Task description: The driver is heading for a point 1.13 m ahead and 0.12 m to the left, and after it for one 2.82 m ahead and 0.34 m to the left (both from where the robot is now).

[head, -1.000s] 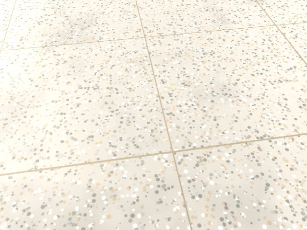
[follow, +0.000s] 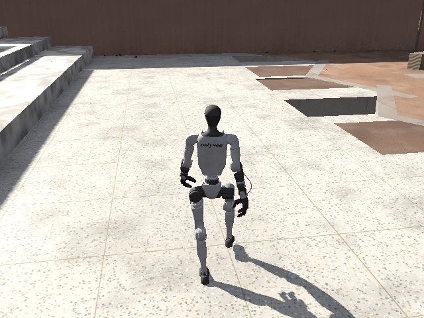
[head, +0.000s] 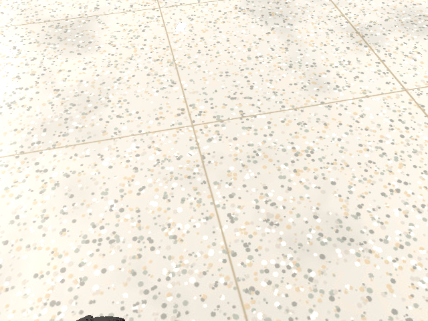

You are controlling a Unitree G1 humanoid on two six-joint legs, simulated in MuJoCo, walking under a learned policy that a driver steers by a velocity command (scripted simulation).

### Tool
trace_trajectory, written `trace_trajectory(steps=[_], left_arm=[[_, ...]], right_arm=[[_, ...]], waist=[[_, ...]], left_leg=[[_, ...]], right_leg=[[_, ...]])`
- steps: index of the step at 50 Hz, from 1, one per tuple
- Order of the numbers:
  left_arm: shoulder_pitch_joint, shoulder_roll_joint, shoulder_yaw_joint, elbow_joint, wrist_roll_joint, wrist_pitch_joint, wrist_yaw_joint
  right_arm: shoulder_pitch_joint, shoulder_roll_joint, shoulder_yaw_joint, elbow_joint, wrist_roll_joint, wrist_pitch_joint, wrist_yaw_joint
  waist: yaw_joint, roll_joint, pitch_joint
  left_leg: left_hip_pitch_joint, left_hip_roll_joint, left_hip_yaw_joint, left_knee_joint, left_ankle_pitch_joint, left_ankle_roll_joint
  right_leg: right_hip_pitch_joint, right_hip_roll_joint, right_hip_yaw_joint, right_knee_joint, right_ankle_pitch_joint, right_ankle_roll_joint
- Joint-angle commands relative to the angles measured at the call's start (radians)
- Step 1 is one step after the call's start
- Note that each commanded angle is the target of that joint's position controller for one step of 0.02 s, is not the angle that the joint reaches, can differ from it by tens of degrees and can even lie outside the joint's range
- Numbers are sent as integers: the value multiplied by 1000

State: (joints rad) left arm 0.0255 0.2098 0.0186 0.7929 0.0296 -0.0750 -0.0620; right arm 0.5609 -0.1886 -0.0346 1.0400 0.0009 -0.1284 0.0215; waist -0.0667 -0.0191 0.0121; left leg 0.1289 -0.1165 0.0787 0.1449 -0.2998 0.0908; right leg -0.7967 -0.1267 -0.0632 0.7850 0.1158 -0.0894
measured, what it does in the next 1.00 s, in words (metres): walks ahead: right foot, then left foot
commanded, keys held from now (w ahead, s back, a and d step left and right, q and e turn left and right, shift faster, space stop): w+shift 0.92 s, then shift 0.08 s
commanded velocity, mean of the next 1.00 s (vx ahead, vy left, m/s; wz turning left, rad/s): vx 0.98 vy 0.00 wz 0.00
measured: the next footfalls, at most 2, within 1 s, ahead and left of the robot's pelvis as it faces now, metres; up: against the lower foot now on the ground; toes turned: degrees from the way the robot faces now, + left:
right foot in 0.14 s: +0.36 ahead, -0.08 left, +0.00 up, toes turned -3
left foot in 0.60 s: +0.81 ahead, +0.09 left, +0.00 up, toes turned +4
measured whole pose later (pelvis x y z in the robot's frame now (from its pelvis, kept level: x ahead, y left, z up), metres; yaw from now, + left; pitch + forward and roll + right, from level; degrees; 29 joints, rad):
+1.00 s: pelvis +0.98 +0.02 -0.01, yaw +0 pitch +2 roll +1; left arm -0.06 0.23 -0.02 0.74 0.04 -0.09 -0.06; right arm 0.55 -0.21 -0.02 1.03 0.00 -0.13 0.01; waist -0.10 -0.02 0.05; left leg 0.26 -0.09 0.04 0.07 -0.35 0.08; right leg -0.69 -0.05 -0.10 0.54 0.16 -0.11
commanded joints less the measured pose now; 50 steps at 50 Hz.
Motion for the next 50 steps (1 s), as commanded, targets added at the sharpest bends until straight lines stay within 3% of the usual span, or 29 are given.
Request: trace_trajectory(steps=[1,4,6,7,8,9,10,11,12,14,16,20,23,25,27,29,30,31,32,33,34,35,36,38,41,43,47,49,50], left_arm=[[-135,36,-8,-80,-12,-10,-3],[-73,89,8,-74,-9,-12,18],[237,161,41,12,-12,-11,44],[431,204,63,68,2,-8,62],[532,287,89,84,31,-4,77],[490,282,96,89,30,-4,55],[392,212,89,89,13,-10,42],[341,147,75,97,5,-20,37],[310,101,64,108,13,-28,35],[314,59,43,140,5,-41,46],[347,75,42,165,-18,-59,47],[396,98,40,166,-29,-78,34],[462,151,44,184,-45,-91,40],[493,174,43,197,-37,-84,47],[501,216,47,202,-17,-67,61],[458,259,59,202,9,-34,84],[420,243,58,189,16,-26,88],[469,95,29,151,1,-33,71],[585,72,22,131,-63,-54,55],[438,136,29,108,-49,-54,68],[331,141,29,86,-39,-56,65],[298,116,23,78,-26,-51,59],[297,93,18,69,-5,-36,49],[294,53,6,53,13,-7,26],[110,63,-5,-27,18,3,9],[0,63,-17,-65,13,-5,3],[-116,61,-34,-103,-8,-18,-2],[-80,87,-29,-90,12,-29,12],[5,109,-20,-64,20,-36,21]], right_arm=[[-8,-136,-10,-55,7,-26,-14],[3,-204,-17,-44,-19,-8,-33],[-34,-247,-30,-40,-46,23,-53],[-84,-242,-32,-54,-47,30,-54],[-62,-113,-7,-95,-30,22,-35],[27,-66,2,-118,29,1,-14],[-115,-139,-9,-148,19,-3,-26],[-206,-142,-9,-173,12,-6,-24],[-236,-118,-4,-178,0,-2,-18],[-214,-64,9,-189,-38,31,7],[-283,-51,16,-223,-51,50,23],[-530,-75,31,-323,-45,44,37],[-632,-73,43,-353,-23,36,47],[-652,-105,37,-360,-23,36,37],[-588,-149,20,-347,-33,37,22],[-260,-218,-15,-251,-29,41,-6],[-62,-266,-39,-194,-40,47,-25],[19,-357,-63,-177,-65,48,-39],[-25,-357,-72,-176,-62,50,-17],[-144,-274,-67,-184,-46,45,-5],[-191,-201,-51,-176,-36,34,0],[-217,-158,-41,-163,-44,26,3],[-219,-123,-28,-147,-41,21,-2],[-190,-102,-18,-112,-23,6,-8],[-143,-134,-20,-96,-7,-10,-3],[-113,-123,-15,-91,1,-17,5],[-36,-184,-20,-64,12,-27,-7],[-5,-207,-18,-48,7,-17,-20],[-6,-223,-20,-43,-2,-7,-31]], waist=[[26,28,167],[80,115,45],[229,161,-123],[322,144,-203],[284,-47,-304],[183,-254,-407],[175,-97,-240],[157,0,-118],[114,75,-47],[36,34,10],[21,11,81],[60,25,161],[96,6,161],[101,-20,137],[55,-80,39],[-110,-117,-138],[-199,-103,-220],[-135,138,-317],[-37,338,-449],[-27,152,-268],[-20,36,-134],[19,-31,-66],[61,-29,-27],[103,39,27],[87,45,121],[66,23,150],[30,41,160],[41,64,96],[79,100,32]], left_leg=[[-197,250,-68,-171,676,57],[49,293,-42,56,1261,30],[51,317,-36,459,1356,30],[-108,287,-21,745,1155,36],[-446,166,-21,1149,485,37],[-768,20,-152,1409,-148,24],[-878,113,-183,1382,-34,56],[-875,149,-170,1318,41,58],[-833,183,-173,1254,58,56],[-757,224,-174,1171,58,28],[-816,261,-143,1104,73,-4],[-793,255,-25,733,345,-27],[-631,199,36,495,530,4],[-640,158,57,415,510,29],[-564,81,75,402,367,51],[-253,42,41,399,223,82],[-25,120,-31,421,124,104],[213,381,-365,424,-102,141],[369,534,-935,180,-238,254],[242,463,-801,131,-247,213],[62,429,-626,118,-120,192],[-75,386,-518,94,-37,164],[-187,340,-433,71,2,134],[-299,305,-352,8,19,122],[-354,250,-219,-78,191,113],[-377,185,-115,-89,412,86],[-247,231,-75,-145,744,50],[-83,241,-57,-4,1115,19],[-45,247,-60,119,1230,-1]], right_leg=[[215,74,-81,-183,95,-26],[314,184,-110,-236,-76,-61],[608,218,-72,-255,-212,-95],[848,151,-13,-267,-276,-121],[1122,-109,312,-234,-567,-178],[1282,-277,878,-445,-723,-290],[1164,-210,771,-513,-717,-239],[995,-185,616,-540,-600,-216],[853,-146,516,-569,-513,-186],[664,-80,387,-621,-480,-143],[596,-52,310,-680,-429,-137],[520,52,113,-747,-80,-107],[582,15,80,-833,137,-84],[776,-5,46,-779,400,-67],[932,-39,32,-605,771,-49],[922,-59,20,-192,859,-38],[762,-22,14,108,654,-36],[453,105,20,520,-124,-32],[164,232,160,766,-585,-23],[62,131,170,744,-462,-47],[65,96,152,675,-380,-44],[108,63,156,607,-362,-41],[157,42,162,563,-356,-34],[176,6,146,488,-364,-6],[77,-21,62,309,-242,24],[129,4,-5,104,-88,26],[285,75,-67,-203,124,-10],[335,162,-106,-265,79,-31],[426,204,-101,-273,33,-39]])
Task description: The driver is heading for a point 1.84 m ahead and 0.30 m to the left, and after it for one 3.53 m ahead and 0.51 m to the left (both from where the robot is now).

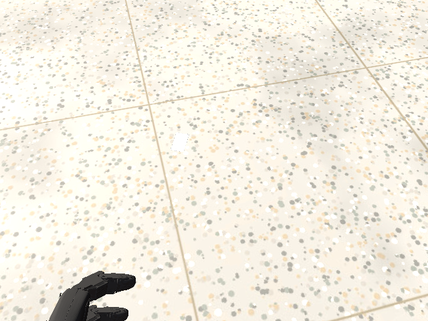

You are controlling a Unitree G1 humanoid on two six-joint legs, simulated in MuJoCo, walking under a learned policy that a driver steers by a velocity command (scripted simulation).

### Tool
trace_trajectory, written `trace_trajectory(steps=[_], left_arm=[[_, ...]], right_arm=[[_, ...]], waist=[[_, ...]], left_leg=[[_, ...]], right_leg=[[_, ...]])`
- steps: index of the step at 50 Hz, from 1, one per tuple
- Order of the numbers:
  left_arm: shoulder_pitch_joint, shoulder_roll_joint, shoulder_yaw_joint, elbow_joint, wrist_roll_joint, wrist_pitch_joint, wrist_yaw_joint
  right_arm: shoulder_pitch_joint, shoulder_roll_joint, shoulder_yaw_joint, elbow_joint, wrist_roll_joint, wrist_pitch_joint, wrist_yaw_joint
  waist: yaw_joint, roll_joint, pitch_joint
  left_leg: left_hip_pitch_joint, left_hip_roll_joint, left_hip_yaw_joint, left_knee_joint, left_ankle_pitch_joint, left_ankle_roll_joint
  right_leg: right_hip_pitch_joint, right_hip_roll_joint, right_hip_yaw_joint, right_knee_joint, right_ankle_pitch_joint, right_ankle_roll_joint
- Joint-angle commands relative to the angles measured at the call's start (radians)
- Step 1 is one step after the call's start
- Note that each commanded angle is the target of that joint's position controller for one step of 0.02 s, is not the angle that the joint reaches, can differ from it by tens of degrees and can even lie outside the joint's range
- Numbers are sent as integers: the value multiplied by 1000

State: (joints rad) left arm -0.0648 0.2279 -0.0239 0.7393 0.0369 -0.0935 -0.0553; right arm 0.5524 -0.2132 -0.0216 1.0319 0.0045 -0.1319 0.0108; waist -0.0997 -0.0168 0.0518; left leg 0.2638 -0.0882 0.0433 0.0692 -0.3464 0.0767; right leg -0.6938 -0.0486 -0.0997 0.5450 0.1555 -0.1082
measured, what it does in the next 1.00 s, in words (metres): walks ahead: right foot, then left foot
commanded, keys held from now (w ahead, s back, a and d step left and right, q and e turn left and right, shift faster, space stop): shift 1.00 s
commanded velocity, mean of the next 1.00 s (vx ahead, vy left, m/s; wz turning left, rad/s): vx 0.17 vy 0.00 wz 0.00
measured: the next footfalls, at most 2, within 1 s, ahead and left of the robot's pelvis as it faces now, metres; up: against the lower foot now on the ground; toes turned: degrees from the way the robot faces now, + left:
right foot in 0.06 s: +0.29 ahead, -0.08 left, +0.00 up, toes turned -4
left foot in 0.46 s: +0.42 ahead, +0.13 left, +0.00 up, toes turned -1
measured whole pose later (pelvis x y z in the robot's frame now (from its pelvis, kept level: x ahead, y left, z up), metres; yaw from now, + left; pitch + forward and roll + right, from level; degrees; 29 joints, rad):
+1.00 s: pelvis +0.32 +0.03 +0.01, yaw -1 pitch +0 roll +0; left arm 0.26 0.20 0.01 1.09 0.01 0.00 0.04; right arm 0.09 -0.21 -0.05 1.00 0.00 0.01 -0.03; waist 0.02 0.01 0.02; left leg -0.36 -0.02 0.00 0.55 -0.19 0.02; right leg -0.15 -0.01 -0.05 0.54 -0.39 -0.01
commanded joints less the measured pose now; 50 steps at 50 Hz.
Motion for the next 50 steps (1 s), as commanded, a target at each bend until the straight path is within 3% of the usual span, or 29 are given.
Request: trace_trajectory(steps=[1,2,3,4,5,6,7,8,9,11,12,14,17,21,23,24,25,26,27,29,31,37,50], left_arm=[[266,125,38,45,13,-25,26],[450,146,49,106,18,-32,40],[536,259,92,95,-58,-22,52],[542,265,75,104,-7,-30,36],[535,228,81,121,-6,-23,24],[414,196,84,97,-25,-18,24],[290,146,70,87,-43,-23,24],[235,93,49,80,-43,-33,25],[218,87,44,92,-32,-36,22],[208,78,38,118,-15,-36,14],[203,91,41,129,-9,-37,16],[195,127,51,140,-9,-28,32],[252,160,62,169,-26,-5,49],[257,153,61,204,-34,18,53],[264,132,55,218,-49,24,57],[313,112,50,227,-36,20,59],[444,80,45,254,-23,13,57],[458,61,37,271,-24,20,64],[414,80,41,265,-28,37,70],[349,114,51,263,-28,75,82],[341,113,51,271,-24,90,85],[336,96,52,301,-31,81,85],[379,68,52,338,-29,82,96]], right_arm=[[-19,-211,-36,-33,-16,9,-32],[-71,-223,-37,-41,-8,18,-38],[-118,-174,-18,-70,-20,36,-28],[100,-2,20,-38,-20,25,-5],[132,-86,7,-13,16,8,10],[-9,-142,-7,-64,47,10,7],[-137,-151,-9,-105,37,15,-3],[-200,-158,-23,-112,25,30,-16],[-181,-127,-22,-114,16,47,-20],[-134,-51,-12,-110,10,71,-26],[-140,-40,-9,-116,10,74,-32],[-206,-48,-6,-138,2,75,-39],[-318,-73,-9,-152,-2,77,-34],[-419,-116,-20,-176,-8,83,-29],[-402,-138,-32,-163,-24,79,-29],[-393,-184,-43,-161,-31,76,-34],[-415,-217,-47,-162,-30,84,-40],[-404,-139,-31,-154,-25,92,-36],[-412,-108,-26,-148,-19,97,-30],[-480,-115,-27,-163,-12,103,-22],[-491,-132,-34,-158,-9,100,-23],[-459,-117,-39,-119,-3,101,-34],[-480,-97,-46,-72,-5,134,-44]], waist=[[189,127,-98],[286,141,-170],[346,76,-374],[206,-268,-591],[235,-131,-689],[208,-73,-500],[160,58,-276],[128,98,-174],[87,81,-125],[39,14,-102],[28,-11,-100],[30,-45,-128],[82,-54,-177],[100,-62,-134],[81,-38,-125],[102,26,-140],[185,153,-182],[164,198,-221],[151,175,-206],[149,114,-142],[145,96,-121],[121,42,-153],[113,16,-60]], left_leg=[[-194,217,-26,394,1299,-3],[-240,193,-6,634,1197,-13],[-435,140,-46,1009,758,-42],[-763,-52,-171,1456,-268,-95],[-835,-30,-328,1544,-267,-79],[-896,48,-265,1481,-228,-82],[-910,105,-177,1380,-163,-88],[-878,131,-146,1325,-127,-95],[-795,151,-136,1279,-100,-98],[-679,174,-126,1136,-50,-103],[-659,173,-113,1046,-5,-106],[-632,166,-85,836,126,-107],[-612,143,-72,657,323,-107],[-596,140,-85,514,320,-78],[-511,130,-79,367,435,-43],[-434,202,-146,364,739,-17],[-315,291,-219,416,922,66],[-313,323,-260,404,807,125],[-365,312,-283,380,628,125],[-486,242,-231,361,403,66],[-511,201,-189,373,372,31],[-431,174,-145,444,545,41],[-447,136,-114,420,346,14]], right_leg=[[497,144,-32,-36,-18,-32],[664,92,11,-114,101,-49],[972,-142,238,30,387,-88],[1324,-405,621,98,882,-300],[1307,-404,705,10,769,-364],[1131,-357,565,-58,560,-332],[861,-292,442,-145,441,-264],[677,-252,372,-208,417,-232],[532,-226,315,-253,433,-213],[367,-176,211,-299,469,-189],[332,-149,164,-304,514,-179],[341,-103,86,-290,545,-150],[440,-102,74,-272,436,-124],[476,-136,127,-221,190,-102],[465,-92,137,-137,2,-47],[437,-39,118,-74,-135,-1],[347,33,88,-38,-394,41],[348,43,69,-5,-513,73],[367,36,75,-20,-514,84],[411,31,73,-68,-470,82],[428,24,77,-86,-446,76],[440,10,83,-81,-330,77],[387,-7,97,-133,-436,67]])
Keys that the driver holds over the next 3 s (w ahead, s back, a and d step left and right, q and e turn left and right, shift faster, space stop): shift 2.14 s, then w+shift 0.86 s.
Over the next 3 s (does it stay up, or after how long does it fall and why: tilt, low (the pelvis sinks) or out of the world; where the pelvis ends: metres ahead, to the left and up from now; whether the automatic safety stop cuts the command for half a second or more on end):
stays up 0.81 0.10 -0.02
